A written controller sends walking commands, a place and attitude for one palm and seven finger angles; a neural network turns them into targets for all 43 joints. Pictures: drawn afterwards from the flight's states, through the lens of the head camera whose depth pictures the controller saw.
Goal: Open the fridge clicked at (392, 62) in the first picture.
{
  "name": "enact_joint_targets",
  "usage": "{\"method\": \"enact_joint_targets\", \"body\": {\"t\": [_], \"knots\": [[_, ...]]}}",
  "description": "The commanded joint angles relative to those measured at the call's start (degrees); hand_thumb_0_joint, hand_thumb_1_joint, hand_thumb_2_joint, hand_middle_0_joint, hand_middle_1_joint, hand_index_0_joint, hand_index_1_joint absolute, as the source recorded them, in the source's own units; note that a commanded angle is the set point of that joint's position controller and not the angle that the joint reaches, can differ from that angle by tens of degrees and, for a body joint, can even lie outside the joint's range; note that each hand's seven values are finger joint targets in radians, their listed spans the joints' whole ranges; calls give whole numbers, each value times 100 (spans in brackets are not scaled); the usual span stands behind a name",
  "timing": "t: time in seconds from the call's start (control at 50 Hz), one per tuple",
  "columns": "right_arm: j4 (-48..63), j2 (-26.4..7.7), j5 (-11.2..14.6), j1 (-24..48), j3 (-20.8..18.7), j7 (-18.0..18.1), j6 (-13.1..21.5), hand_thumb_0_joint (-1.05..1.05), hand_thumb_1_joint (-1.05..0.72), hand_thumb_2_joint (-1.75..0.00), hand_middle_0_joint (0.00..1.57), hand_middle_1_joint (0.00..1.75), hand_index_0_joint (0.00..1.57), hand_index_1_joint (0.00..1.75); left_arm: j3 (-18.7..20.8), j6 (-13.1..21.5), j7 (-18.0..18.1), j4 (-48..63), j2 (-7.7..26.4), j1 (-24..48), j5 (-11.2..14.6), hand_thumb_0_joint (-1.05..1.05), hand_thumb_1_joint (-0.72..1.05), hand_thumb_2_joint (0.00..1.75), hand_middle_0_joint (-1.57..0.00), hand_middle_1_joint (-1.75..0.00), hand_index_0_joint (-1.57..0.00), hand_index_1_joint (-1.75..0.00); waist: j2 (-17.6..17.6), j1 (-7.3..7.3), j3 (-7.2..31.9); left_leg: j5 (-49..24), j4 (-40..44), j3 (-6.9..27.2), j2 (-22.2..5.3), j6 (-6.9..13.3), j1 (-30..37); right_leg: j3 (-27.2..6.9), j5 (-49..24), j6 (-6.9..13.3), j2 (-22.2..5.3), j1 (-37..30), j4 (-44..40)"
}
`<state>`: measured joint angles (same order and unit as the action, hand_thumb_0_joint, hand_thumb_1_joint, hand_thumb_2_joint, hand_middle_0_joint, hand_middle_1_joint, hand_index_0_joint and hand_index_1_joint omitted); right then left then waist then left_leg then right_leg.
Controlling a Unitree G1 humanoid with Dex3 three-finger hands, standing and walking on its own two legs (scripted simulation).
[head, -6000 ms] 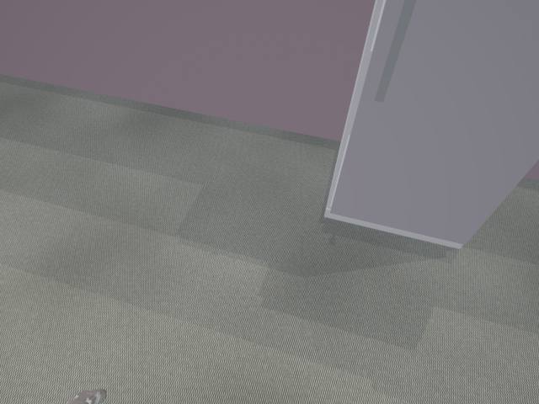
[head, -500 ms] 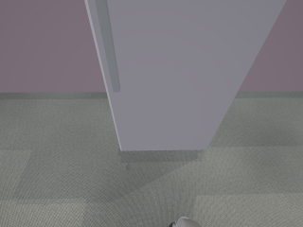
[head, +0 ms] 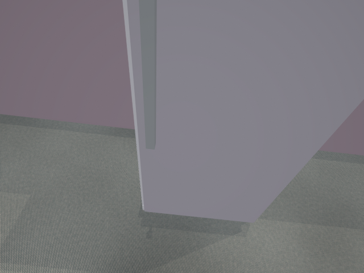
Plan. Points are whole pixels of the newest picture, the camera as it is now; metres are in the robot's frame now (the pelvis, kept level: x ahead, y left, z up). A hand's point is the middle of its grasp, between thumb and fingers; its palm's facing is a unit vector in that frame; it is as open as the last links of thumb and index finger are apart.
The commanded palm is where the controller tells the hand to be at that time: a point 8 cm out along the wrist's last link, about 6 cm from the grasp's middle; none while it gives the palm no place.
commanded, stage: come to a stop and stand still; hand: left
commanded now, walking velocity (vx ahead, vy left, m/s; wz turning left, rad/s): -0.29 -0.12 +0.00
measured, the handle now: (151, 74) +0.49 +0.14 +0.19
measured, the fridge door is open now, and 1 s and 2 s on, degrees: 0 0 0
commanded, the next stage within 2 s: look again from close up in 1.80 s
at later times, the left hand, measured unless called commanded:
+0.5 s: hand out of the picture -0.01 +0.11 -0.15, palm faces +0.03 -0.97 -0.24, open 7.4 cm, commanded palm none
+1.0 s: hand out of the picture -0.01 +0.22 -0.17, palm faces +0.04 -0.95 -0.30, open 7.4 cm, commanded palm none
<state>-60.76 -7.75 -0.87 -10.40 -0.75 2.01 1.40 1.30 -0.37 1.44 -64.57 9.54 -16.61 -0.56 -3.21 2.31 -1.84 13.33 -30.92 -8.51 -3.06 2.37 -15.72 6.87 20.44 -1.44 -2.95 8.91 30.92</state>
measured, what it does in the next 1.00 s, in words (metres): steps on the spot: right foot, then left foot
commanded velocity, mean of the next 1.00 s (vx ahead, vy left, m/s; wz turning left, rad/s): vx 0.01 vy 0.05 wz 0.00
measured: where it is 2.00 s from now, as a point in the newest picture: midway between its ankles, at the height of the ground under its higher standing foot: outside the picture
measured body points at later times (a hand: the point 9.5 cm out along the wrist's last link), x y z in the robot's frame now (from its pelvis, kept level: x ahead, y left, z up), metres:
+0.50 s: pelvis -0.04 -0.07 +0.01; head -0.04 -0.10 +0.46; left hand -0.01 +0.16 -0.13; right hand -0.01 -0.31 -0.16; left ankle -0.03 +0.08 -0.69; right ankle -0.02 -0.18 -0.73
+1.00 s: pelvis -0.06 -0.01 -0.01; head -0.07 -0.01 +0.44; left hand -0.02 +0.26 -0.14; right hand +0.05 -0.25 -0.14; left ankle -0.07 +0.09 -0.73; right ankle -0.02 -0.17 -0.73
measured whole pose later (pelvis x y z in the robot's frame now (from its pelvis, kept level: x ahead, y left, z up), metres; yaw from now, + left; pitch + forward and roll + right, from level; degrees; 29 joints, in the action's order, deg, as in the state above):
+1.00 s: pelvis -0.06 -0.01 -0.01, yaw +0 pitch -2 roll +0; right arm -49.7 -12.0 -1.3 -13.5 -0.6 0.9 0.4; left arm 1.5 -1.3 1.1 -54.3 15.1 -16.9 -1.7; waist 0.4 1.3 0.6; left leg 20.1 -35.1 -3.2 0.1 1.6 -12.7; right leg 1.6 14.8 -3.1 -5.8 16.3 33.6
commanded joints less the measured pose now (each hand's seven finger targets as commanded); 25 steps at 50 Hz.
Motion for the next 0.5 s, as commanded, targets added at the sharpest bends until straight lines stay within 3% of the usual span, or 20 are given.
{"method": "enact_joint_targets", "body": {"t": [0.0, 0.04, 0.08, 0.12, 0.16, 0.22, 0.26, 0.28, 0.3, 0.32, 0.34, 0.36, 0.38, 0.4, 0.42, 0.48], "knots": [[40, -1019, 17, -596, -257, 161, -27, 0, -90, -90, 20, 30, 20, 30, 107, -76, 66, 315, 502, -326, -23, 0, 90, 90, -20, -30, -20, -30, 1392, -288, 243, -5506, 1047, 1537, -1774, 732, 1412, -467, 816, -19, -153, 1204, 1264], [106, -1194, -2, -582, -389, 176, -115, 0, -90, -90, 20, 30, 20, 30, 191, -127, 69, 444, 492, -222, -49, 0, 90, 90, -20, -30, -20, -30, 1212, -364, 600, -5621, 840, 1412, -1883, 898, 1753, -602, 1053, -23, -77, 1522, 2026], [206, -1192, -21, -479, -457, 166, -165, 0, -90, -90, 20, 30, 20, 30, 253, -155, 59, 587, 451, -95, -71, 0, 90, 90, -20, -30, -20, -30, 879, -382, 699, -5236, 766, 1301, -1877, 934, 1730, -671, 1009, -34, 4, 1780, 2536], [313, -1193, -35, -297, -487, 140, -182, 0, -90, -90, 20, 30, 20, 30, 297, -203, 45, 707, 384, -45, -71, 0, 90, 90, -20, -30, -20, -30, 923, -344, 838, -4562, 815, 1151, -1783, 871, 1529, -732, 835, -79, 30, 1768, 2711], [407, -1163, -44, -67, -488, 92, -196, 0, -90, -90, 20, 30, 20, 30, 305, -250, 35, 768, 346, -81, -60, 0, 90, 90, -20, -30, -20, -30, 1113, -278, 760, -3518, 959, 1029, -1706, 800, 1054, -690, 701, -78, 8, 1550, 2574], [501, -1144, -80, 233, -491, -7, -214, 0, -90, -90, 20, 30, 20, 30, 242, -202, 18, 776, 226, -293, -52, 0, 90, 90, -20, -30, -20, -30, 1490, -164, 631, -1448, 1217, 1091, -1555, 625, 260, -436, 488, 19, -57, 765, 1357], [470, -1045, -48, 328, -452, -80, -253, 0, -90, -90, 20, 30, 20, 30, 200, -103, 21, 565, 222, -725, -71, 0, 90, 90, -20, -30, -20, -30, 1258, 37, 526, 507, 1097, 939, -1181, 292, -416, -197, -353, 5, 25, -105, 131], [418, -780, -14, 203, -399, -118, -269, 0, -90, -90, 20, 30, 20, 30, 195, -21, 30, 476, 385, -858, -117, 0, 90, 90, -20, -30, -20, -30, 634, 86, 293, 1164, 664, 700, -732, 13, -805, -373, -499, 9, -77, -402, -672], [460, -392, 61, 34, -311, -155, -316, 0, -90, -90, 20, 30, 20, 30, 182, 74, 51, 549, 778, -615, -159, 0, 90, 90, -20, -30, -20, -30, -618, -75, 56, 1554, -160, 375, -198, -366, -998, -1827, 749, 323, -1104, 158, -1750], [599, -410, 36, 202, -277, -215, -370, 0, -90, -90, 20, 30, 20, 30, 203, 36, 45, 771, 1142, -192, -126, 0, 90, 90, -20, -30, -20, -30, -952, -68, -367, 1573, -623, 478, -87, -404, -767, -2627, 2126, 702, -1793, 1270, -2551], [601, -585, 1, 317, -322, -241, -428, 0, -90, -90, 20, 30, 20, 30, 266, 34, 55, 896, 1316, 62, -122, 0, 90, 90, -20, -30, -20, -30, -1091, 0, -545, 1389, -1215, 682, -60, -355, -687, -3012, 2749, 806, -1854, 1847, -2874], [536, -675, -31, 199, -343, -244, -455, 0, -90, -90, 20, 30, 20, 30, 273, 65, 69, 905, 1263, 246, -112, 0, 90, 90, -20, -30, -20, -30, -1224, -89, -735, 1107, -1598, 878, -25, -318, -814, -3054, 2610, 786, -1761, 1937, -2910], [423, -724, -47, -80, -353, -245, -430, 0, -90, -90, 20, 30, 20, 30, 263, 77, 77, 896, 1130, 350, -113, 0, 90, 90, -20, -30, -20, -30, -894, -210, -697, 921, -1744, 898, -47, -313, -900, -2743, 2003, 782, -1685, 1640, -2708], [282, -707, -53, -314, -349, -269, -392, 0, -90, -90, 20, 30, 20, 30, 250, 90, 57, 913, 1065, 441, -107, 0, 90, 90, -20, -30, -20, -30, -649, -278, -597, 673, -1903, 821, -10, -335, -880, -2210, 1235, 712, -1458, 1371, -2413], [216, -685, -57, -504, -335, -276, -365, 0, -90, -90, 20, 30, 20, 30, 254, 110, 37, 913, 1016, 407, -90, 0, 90, 90, -20, -30, -20, -30, -514, -288, -432, 515, -1993, 764, 39, -380, -923, -1831, 571, 653, -1297, 1003, -2188], [300, -717, -43, -473, -331, -262, -327, 0, -90, -90, 20, 30, 20, 30, 272, 137, 53, 791, 942, -64, -82, 0, 90, 90, -20, -30, -20, -30, -504, -62, -195, 523, -1971, 733, 52, -474, -1125, -1651, -422, 752, -1392, 262, -1896]]}}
